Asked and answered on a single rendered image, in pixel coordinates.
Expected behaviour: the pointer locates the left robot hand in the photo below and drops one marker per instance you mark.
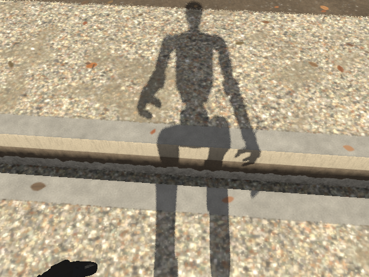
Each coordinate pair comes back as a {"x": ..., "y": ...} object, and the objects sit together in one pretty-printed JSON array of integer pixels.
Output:
[{"x": 71, "y": 269}]

